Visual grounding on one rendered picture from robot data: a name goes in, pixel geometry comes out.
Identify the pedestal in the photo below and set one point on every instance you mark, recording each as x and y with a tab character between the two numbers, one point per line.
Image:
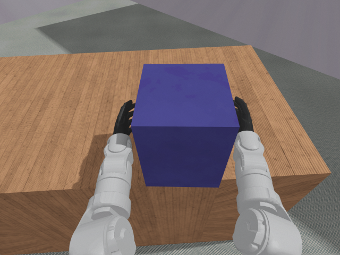
57	113

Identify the robot left forearm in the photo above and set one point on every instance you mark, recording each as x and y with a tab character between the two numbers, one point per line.
113	185

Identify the carton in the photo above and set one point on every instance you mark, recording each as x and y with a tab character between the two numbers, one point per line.
184	124

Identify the robot left upper arm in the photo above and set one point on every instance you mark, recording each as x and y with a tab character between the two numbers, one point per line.
111	235

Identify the robot right forearm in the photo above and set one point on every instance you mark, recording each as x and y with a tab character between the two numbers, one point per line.
253	180

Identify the robot right upper arm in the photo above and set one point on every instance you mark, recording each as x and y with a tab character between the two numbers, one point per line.
258	232

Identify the robot left hand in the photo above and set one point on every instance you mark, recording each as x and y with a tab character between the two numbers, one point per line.
122	124

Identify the robot right hand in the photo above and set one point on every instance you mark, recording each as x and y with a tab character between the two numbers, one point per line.
243	115

